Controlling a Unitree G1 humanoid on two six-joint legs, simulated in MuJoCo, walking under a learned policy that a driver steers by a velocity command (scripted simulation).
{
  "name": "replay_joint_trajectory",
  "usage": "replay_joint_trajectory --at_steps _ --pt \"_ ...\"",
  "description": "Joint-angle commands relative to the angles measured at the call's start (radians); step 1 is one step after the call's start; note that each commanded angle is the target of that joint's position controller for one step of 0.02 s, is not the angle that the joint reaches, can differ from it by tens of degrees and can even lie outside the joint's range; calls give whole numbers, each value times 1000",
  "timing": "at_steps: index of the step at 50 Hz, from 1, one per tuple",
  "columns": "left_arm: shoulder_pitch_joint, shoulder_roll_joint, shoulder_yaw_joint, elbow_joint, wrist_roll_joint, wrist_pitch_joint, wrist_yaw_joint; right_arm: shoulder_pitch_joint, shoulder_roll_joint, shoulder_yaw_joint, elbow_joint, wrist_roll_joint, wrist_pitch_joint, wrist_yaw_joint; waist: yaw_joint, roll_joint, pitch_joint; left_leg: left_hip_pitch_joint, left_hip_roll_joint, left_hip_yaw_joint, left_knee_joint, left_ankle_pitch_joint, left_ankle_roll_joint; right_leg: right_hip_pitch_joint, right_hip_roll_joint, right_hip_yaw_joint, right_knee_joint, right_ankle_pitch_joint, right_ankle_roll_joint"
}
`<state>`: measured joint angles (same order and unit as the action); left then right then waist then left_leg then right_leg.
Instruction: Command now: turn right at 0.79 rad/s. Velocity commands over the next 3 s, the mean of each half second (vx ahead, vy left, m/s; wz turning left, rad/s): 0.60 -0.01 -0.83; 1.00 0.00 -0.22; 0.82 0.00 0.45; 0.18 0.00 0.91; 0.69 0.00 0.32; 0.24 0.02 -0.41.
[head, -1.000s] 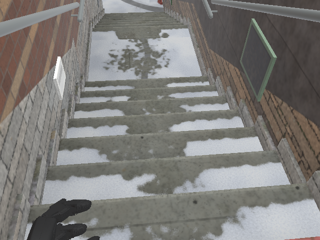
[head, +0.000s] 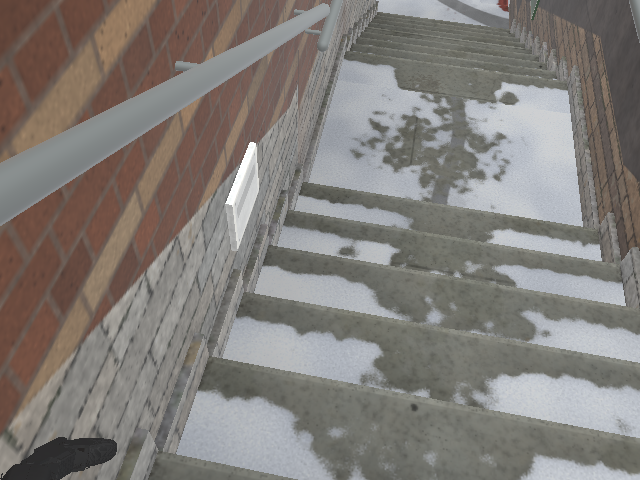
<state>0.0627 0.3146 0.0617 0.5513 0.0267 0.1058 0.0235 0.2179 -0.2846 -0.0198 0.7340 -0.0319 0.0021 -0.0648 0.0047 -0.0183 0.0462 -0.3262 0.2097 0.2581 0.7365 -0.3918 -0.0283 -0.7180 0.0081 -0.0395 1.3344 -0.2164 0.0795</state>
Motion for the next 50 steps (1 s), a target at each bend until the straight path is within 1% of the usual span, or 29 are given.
replay_joint_trajectory --at_steps 1,2,3,4,5,6,8,9,10,11,12,15,20,23,26,30,32,34,35,36,37,38,40,42,44,45,47,48,50 --pt "54 -5 -1 -78 -35 -14 -32 -38 -174 -70 -55 16 36 -23 37 165 -97 70 239 -99 -107 624 156 111 -59 -8 -205 -9 -50" --pt "160 -4 8 -46 -57 -29 -39 -60 -182 -76 -65 38 48 -19 84 198 -136 -20 195 -37 -47 545 131 321 -9 -76 -314 16 -60" --pt "383 85 48 42 -43 -51 -39 -166 -200 -78 -89 36 41 -12 207 151 -207 -132 168 11 123 616 98 616 45 -154 -287 94 -56" --pt "604 134 74 108 -28 -75 -26 -300 -190 -82 -122 75 33 3 340 49 -147 -317 98 4 443 238 50 741 42 -68 -530 141 -110" --pt "527 257 91 116 -35 -115 -24 -243 -97 -83 -176 68 19 8 194 -256 103 -596 -70 -64 776 -401 5 653 -8 293 -757 799 -203" --pt "383 304 76 52 8 -154 -55 -185 -82 -73 -230 55 -5 5 50 -330 17 -751 -183 -298 964 -438 -8 604 -183 711 -779 1178 -346" --pt "98 315 92 -30 -28 -133 -69 -116 -80 -65 -214 8 -9 -12 -82 -173 -119 -714 -206 -367 947 -186 30 538 -224 701 -828 946 -362" --pt "15 304 97 -49 -49 -97 -50 -158 -103 -73 -225 -13 -2 -19 -100 -103 -208 -703 -208 -405 857 -87 21 531 -206 777 -827 673 -350" --pt "12 189 64 -52 -60 -71 -37 -171 -124 -79 -190 -7 14 -19 -90 2 -214 -638 -210 -441 787 -20 6 472 -168 715 -746 563 -331" --pt "32 54 -1 -67 -88 -97 -45 -155 -89 -65 -188 15 1 36 -78 136 -295 -571 -167 -457 739 122 -18 338 -175 696 -777 -453 -314" --pt "4 80 7 -99 -99 -107 -43 -181 -67 -64 -203 14 11 54 -73 69 -177 -580 -181 -419 662 174 -36 244 -135 670 -801 -527 -307" --pt "73 113 9 -94 -58 -135 5 -163 -69 -66 -223 -3 -56 67 -67 -5 -145 -395 -193 -409 533 259 -14 221 -76 642 -777 -257 -333" --pt "334 103 24 23 -68 -142 19 -320 -102 -82 -250 14 -126 94 99 -107 -135 -730 -182 -517 240 382 7 739 -40 688 -601 -179 -388" --pt "337 56 3 57 -76 -126 32 -369 -51 -61 -268 -20 -133 128 108 -85 -66 -503 -202 -450 -30 633 24 483 35 594 -565 -210 -367" --pt "281 73 -3 52 -74 -113 19 -334 -9 -50 -276 23 -123 147 97 -152 -27 -146 -246 -357 -155 583 43 226 74 557 -590 -238 -347" --pt "311 65 -7 75 -78 -100 23 -262 -49 -79 -259 43 -120 133 114 -162 -9 -38 -204 -362 -274 488 66 321 62 594 -433 -23 -322" --pt "287 64 -7 85 -80 -105 14 -94 -54 -98 -184 43 -120 126 32 -112 -23 131 -193 -327 -335 427 100 288 71 569 -273 83 -298" --pt "216 5 -15 96 -77 -135 -16 409 -76 -130 -43 15 -119 115 -214 31 -175 703 -51 -452 -187 527 239 -113 175 405 418 -160 -227" --pt "294 -92 -42 75 -72 -163 -23 461 -54 -110 -22 34 -113 114 -178 230 -214 864 33 -490 12 534 248 -405 206 326 754 -585 -199" --pt "345 -52 -47 24 -114 -186 -6 382 -95 -109 -44 66 -105 113 -111 405 -232 852 96 -663 -42 399 290 -564 125 261 810 -502 -171" --pt "248 6 -39 -26 -162 -203 18 349 -148 -127 -47 74 -97 96 -125 451 -179 736 167 -920 -284 -145 375 -636 65 212 705 -352 -141" --pt "138 41 -24 -27 -149 -191 40 307 -43 -89 -48 41 -85 87 -118 183 -32 502 125 -902 -399 -408 337 -618 29 196 667 -220 -147" --pt "120 0 -31 -38 -123 -184 42 178 -10 -60 -61 23 -113 96 -3 70 117 159 56 -845 -380 -357 281 -536 -23 279 418 6 -158" --pt "161 -6 -23 -35 -55 -186 20 72 -35 -64 -30 34 -104 69 105 111 150 -173 -92 -590 -428 -115 220 -225 -103 197 -57 161 -112" --pt "86 -49 -32 -35 -17 -190 12 149 -46 -83 10 52 -110 45 43 146 76 -167 -118 -540 -408 202 237 -59 -109 105 -209 351 -63" --pt "144 -55 -30 13 -29 -189 -5 191 -77 -94 34 40 -120 48 50 120 25 -114 -89 -538 -342 323 231 -12 -100 96 -181 444 -78" --pt "17 -25 -17 -1 -42 -196 -24 317 -17 -84 82 90 -134 24 -20 9 66 135 -87 -525 -232 275 189 -209 -109 143 -488 649 -144" --pt "-32 -28 -28 0 -6 -205 -44 311 9 -63 98 87 -120 6 -30 -4 72 68 -149 -420 -202 182 171 -73 -101 116 -691 821 -158" --pt "-124 -78 -34 -10 -14 -211 -77 351 -11 -58 119 77 -94 13 -105 28 60 21 -154 -396 -208 214 178 139 -45 44 -772 820 -147"
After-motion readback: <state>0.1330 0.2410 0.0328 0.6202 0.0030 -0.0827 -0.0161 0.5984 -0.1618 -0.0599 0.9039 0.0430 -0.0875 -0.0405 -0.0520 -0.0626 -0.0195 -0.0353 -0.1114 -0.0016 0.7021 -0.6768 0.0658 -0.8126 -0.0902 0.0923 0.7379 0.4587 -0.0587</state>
